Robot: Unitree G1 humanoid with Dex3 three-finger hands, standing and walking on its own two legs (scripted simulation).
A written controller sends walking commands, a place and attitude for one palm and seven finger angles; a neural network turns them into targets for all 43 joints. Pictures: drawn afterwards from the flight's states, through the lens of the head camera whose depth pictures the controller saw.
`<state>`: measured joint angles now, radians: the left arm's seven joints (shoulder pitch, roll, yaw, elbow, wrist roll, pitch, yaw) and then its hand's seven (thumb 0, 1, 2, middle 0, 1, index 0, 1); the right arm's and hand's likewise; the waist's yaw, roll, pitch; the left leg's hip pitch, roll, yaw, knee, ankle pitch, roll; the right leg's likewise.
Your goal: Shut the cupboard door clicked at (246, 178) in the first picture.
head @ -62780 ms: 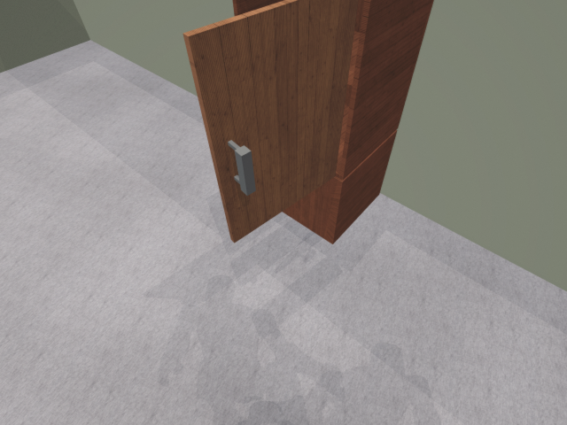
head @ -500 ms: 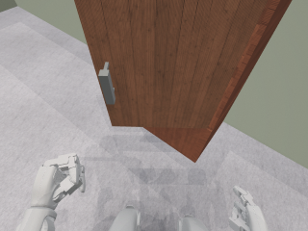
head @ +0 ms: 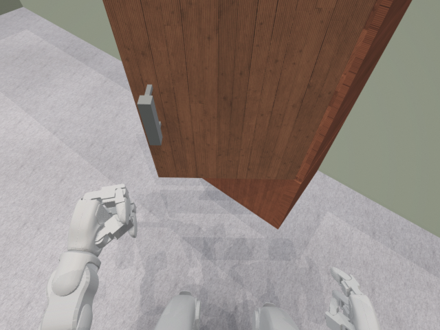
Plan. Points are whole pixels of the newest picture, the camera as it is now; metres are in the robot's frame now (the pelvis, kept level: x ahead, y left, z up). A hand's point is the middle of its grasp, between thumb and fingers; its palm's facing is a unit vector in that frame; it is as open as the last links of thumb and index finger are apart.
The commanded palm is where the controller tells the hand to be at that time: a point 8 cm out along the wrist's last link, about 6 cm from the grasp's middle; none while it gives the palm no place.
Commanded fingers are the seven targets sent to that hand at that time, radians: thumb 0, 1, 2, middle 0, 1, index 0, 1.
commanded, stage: bring the fist close to the handle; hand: left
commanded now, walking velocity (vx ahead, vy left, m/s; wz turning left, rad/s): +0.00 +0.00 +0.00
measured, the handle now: (152, 115) +0.53 +0.19 +0.05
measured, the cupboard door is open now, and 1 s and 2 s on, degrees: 37 37 27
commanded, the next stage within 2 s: push the door shut along its arc in 1.08 s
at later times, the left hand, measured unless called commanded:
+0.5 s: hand (153, 171) +0.38 +0.15 +0.06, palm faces +0.02 -1.00 -0.02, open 3.1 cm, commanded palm +0.37 +0.21 +0.06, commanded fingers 0.00 0.90 0.90 -1.30 -1.50 -1.30 -1.50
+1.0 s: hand (163, 150) +0.43 +0.14 +0.05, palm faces +0.05 -1.00 -0.03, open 3.1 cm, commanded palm +0.41 +0.20 +0.06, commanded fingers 0.00 0.90 0.90 -1.30 -1.50 -1.30 -1.50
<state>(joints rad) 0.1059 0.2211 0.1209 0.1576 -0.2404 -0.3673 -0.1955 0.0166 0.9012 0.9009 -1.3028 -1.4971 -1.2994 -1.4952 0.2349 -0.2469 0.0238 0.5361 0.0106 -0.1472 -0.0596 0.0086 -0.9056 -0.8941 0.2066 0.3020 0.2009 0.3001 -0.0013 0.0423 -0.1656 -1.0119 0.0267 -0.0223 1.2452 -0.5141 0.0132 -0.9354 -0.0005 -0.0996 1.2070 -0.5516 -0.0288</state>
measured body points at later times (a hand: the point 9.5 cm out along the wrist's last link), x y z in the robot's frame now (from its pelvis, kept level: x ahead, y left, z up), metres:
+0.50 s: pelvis +0.00 +0.01 +0.01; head +0.08 +0.01 +0.45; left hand +0.37 +0.21 +0.06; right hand +0.13 -0.25 -0.10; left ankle +0.05 +0.11 -0.63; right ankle +0.02 -0.11 -0.63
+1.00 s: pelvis +0.01 +0.00 +0.01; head +0.10 -0.01 +0.45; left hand +0.43 +0.20 +0.06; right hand +0.06 -0.26 -0.11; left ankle +0.05 +0.11 -0.63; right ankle +0.02 -0.11 -0.63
